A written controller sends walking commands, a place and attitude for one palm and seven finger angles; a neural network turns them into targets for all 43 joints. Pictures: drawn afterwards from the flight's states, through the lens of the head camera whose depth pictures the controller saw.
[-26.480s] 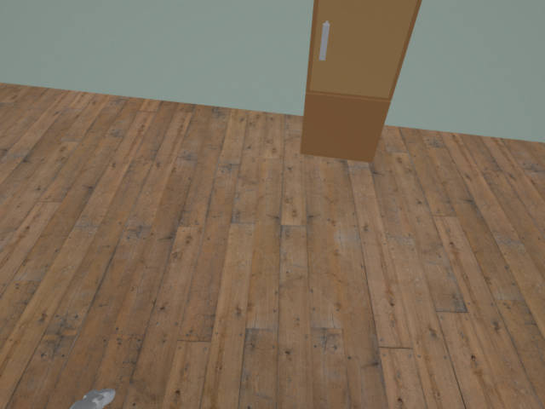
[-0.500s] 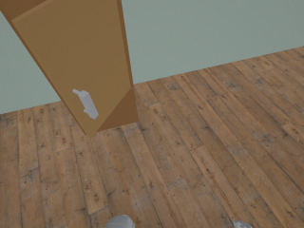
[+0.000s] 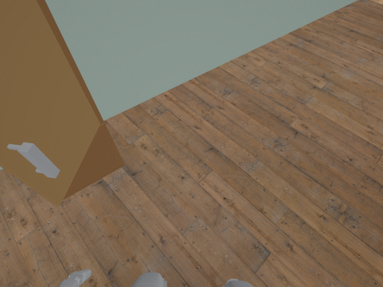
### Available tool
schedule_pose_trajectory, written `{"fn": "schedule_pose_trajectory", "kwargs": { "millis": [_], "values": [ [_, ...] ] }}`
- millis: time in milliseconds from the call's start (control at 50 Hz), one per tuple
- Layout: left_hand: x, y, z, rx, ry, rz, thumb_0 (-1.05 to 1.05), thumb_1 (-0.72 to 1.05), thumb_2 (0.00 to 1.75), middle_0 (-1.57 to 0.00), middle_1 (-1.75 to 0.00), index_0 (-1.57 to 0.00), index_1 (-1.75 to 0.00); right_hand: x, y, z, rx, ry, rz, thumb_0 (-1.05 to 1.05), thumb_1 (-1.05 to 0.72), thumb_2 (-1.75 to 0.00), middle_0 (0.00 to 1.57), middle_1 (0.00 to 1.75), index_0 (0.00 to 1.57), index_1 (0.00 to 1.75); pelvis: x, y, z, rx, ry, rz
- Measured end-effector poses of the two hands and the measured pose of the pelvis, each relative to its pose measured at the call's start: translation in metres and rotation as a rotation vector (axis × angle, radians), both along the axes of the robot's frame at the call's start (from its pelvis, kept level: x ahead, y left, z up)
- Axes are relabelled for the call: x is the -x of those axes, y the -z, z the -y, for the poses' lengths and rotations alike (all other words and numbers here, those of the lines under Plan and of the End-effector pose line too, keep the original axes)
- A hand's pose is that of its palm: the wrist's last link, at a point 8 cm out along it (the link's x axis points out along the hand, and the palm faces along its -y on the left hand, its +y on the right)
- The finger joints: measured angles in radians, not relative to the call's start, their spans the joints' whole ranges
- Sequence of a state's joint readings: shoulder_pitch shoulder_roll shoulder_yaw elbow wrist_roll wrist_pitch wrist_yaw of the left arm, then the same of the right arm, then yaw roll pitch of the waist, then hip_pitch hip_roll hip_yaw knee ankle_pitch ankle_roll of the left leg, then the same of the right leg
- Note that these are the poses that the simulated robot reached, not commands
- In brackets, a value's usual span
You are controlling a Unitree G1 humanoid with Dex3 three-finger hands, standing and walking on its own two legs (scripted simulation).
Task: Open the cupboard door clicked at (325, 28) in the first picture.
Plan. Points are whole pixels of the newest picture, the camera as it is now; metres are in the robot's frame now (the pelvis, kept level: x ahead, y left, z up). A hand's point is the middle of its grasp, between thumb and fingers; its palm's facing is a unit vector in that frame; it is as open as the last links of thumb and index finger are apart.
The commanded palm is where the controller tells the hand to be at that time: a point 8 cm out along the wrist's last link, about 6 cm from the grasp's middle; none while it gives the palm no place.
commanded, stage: walk to a spot facing it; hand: left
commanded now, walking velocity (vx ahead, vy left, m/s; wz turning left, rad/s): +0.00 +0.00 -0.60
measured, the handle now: (33, 160) +0.40 +0.47 -0.08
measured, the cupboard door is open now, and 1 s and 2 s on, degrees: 46 46 46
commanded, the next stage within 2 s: turn to face it in 1.78 s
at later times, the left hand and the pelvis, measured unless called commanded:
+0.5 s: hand (142, 256) +0.19 +0.14 -0.15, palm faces -0.30 -0.92 -0.24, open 7.4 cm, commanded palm none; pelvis +0.03 -0.03 +0.00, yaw -18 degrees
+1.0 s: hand (215, 178) +0.41 -0.04 -0.13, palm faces -0.62 -0.76 -0.21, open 7.4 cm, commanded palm none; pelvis +0.18 -0.12 +0.01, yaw -36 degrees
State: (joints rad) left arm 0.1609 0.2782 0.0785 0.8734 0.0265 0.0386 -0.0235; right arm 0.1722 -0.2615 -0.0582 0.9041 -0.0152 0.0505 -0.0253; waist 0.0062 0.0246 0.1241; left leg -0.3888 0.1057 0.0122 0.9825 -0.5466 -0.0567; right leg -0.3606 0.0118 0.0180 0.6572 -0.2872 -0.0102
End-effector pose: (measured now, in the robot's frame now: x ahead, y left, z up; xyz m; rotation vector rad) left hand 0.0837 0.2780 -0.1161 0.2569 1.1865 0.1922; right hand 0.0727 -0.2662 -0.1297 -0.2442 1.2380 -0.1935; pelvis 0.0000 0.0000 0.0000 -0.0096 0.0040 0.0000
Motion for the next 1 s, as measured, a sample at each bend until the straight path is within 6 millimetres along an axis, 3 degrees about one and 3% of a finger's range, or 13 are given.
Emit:
{"fn": "schedule_pose_trajectory", "kwargs": {
  "millis": [120,200,300,380,460,540,640,700,760,820,900,1000],
  "values": [
    [-0.016,0.007,0.017,0.046,0.087,-0.059,0.0,0.9,0.9,-0.2,-0.3,-0.2,-0.3,0.016,-0.025,0.006,0.04,0.09,0.034,0.01,-0.91,-0.9,0.2,0.3,0.2,0.3,-0.004,-0.011,-0.006,-0.03,0.09,-0.015],
    [-0.038,0.019,0.023,0.086,0.14,-0.061,0.0,0.9,0.9,-0.2,-0.3,-0.2,-0.3,0.037,-0.025,0.002,0.072,0.132,0.047,0.0,-0.91,-0.9,0.2,0.3,0.2,0.3,-0.008,-0.004,-0.012,-0.006,0.141,-0.015],
    [-0.071,0.007,0.043,0.112,0.202,-0.017,0.0,0.9,0.9,-0.2,-0.3,-0.2,-0.3,0.071,-0.031,-0.005,0.039,0.172,-0.029,0.0,-0.91,-0.9,0.2,0.3,0.21,0.3,-0.012,-0.015,-0.002,0.013,0.192,-0.014],
    [-0.098,-0.004,0.067,0.11,0.283,0.016,0.0,0.91,0.9,-0.2,-0.3,-0.2,-0.3,0.091,-0.021,0.001,-0.003,0.236,-0.056,0.01,-0.91,-0.9,0.2,0.3,0.21,0.3,-0.019,-0.015,0.012,0.021,0.252,-0.022],
    [-0.117,0.001,0.087,0.072,0.341,0.053,0.0,0.9,0.9,-0.2,-0.3,-0.2,-0.3,0.102,0.001,0.018,-0.033,0.32,-0.067,0.01,-0.91,-0.9,0.2,0.3,0.21,0.3,-0.027,0.0,0.029,0.002,0.308,-0.017],
    [-0.113,-0.004,0.094,0.054,0.346,-0.001,0.0,0.9,0.9,-0.2,-0.3,-0.2,-0.3,0.081,-0.008,0.03,-0.039,0.357,-0.033,0.01,-0.91,-0.9,0.2,0.3,0.21,0.3,-0.043,-0.01,0.035,-0.002,0.345,-0.01],
    [-0.114,-0.001,0.096,0.058,0.378,-0.122,0.0,0.9,0.9,-0.2,-0.3,-0.2,-0.3,0.027,-0.029,0.041,-0.021,0.386,0.097,0.01,-0.91,-0.9,0.2,0.3,0.2,0.3,-0.071,-0.02,0.04,-0.034,0.429,-0.013],
    [-0.128,0.01,0.096,0.067,0.401,-0.181,0.0,0.9,0.9,-0.2,-0.3,-0.2,-0.3,-0.002,-0.031,0.045,0.013,0.401,0.176,0.01,-0.91,-0.9,0.2,0.3,0.2,0.3,-0.096,-0.013,0.039,-0.023,0.48,-0.016],
    [-0.158,0.019,0.103,0.064,0.443,-0.21,0.0,0.9,0.9,-0.2,-0.3,-0.2,-0.3,-0.008,-0.026,0.044,0.039,0.44,0.195,0.0,-0.91,-0.9,0.2,0.3,0.21,0.3,-0.116,-0.006,0.043,-0.01,0.52,-0.016],
    [-0.204,0.013,0.128,0.075,0.492,-0.161,0.01,0.9,0.9,-0.2,-0.3,-0.2,-0.3,0.007,-0.027,0.035,0.012,0.485,0.119,0.0,-0.91,-0.9,0.2,0.3,0.21,0.3,-0.133,-0.013,0.057,-0.012,0.542,-0.023],
    [-0.271,-0.003,0.183,0.107,0.575,-0.055,0.01,0.91,0.9,-0.19,-0.3,-0.2,-0.3,0.037,-0.025,0.023,-0.052,0.557,-0.032,0.0,-0.91,-0.9,0.2,0.3,0.21,0.3,-0.153,-0.021,0.079,-0.011,0.573,-0.033],
    [-0.346,-0.012,0.27,0.114,0.718,0.045,0.0,0.91,0.9,-0.19,-0.3,-0.19,-0.3,0.071,-0.011,0.021,-0.133,0.689,-0.17,0.0,-0.91,-0.9,0.2,0.3,0.21,0.3,-0.179,-0.015,0.119,-0.023,0.633,-0.026]
  ]
}}
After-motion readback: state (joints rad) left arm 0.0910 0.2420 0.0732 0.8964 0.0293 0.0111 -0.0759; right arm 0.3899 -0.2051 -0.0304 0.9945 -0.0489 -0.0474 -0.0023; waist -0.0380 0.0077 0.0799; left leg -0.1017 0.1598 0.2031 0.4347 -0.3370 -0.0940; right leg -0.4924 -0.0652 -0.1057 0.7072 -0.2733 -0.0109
